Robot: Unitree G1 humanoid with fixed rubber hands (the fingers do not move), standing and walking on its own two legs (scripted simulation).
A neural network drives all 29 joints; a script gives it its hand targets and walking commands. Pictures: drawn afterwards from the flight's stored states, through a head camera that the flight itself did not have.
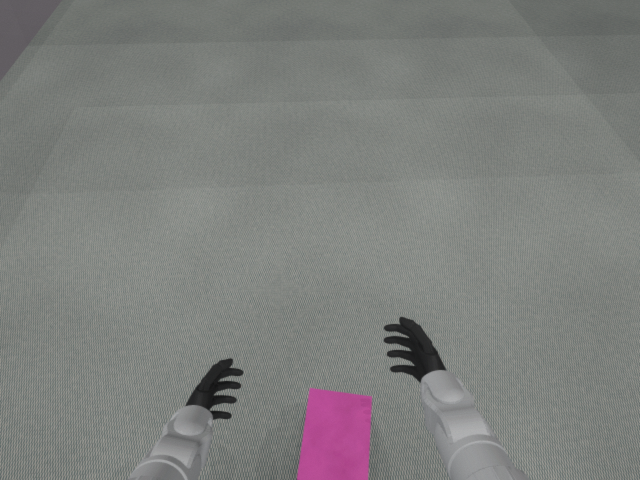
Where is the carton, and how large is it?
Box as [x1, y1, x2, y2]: [297, 388, 371, 479]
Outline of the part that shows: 310,388 297,479 367,479 371,396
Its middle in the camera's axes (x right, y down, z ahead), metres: +0.04 +0.54 +1.06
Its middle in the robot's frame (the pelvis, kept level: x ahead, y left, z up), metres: +0.29 -0.02 -0.71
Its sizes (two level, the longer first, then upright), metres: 0.219 0.172 0.143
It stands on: the floor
